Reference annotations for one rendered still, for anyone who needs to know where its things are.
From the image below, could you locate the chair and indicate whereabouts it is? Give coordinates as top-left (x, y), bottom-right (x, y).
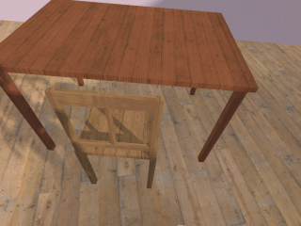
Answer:
top-left (44, 88), bottom-right (165, 188)

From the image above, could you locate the table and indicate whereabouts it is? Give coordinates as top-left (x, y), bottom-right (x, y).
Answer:
top-left (0, 0), bottom-right (259, 162)

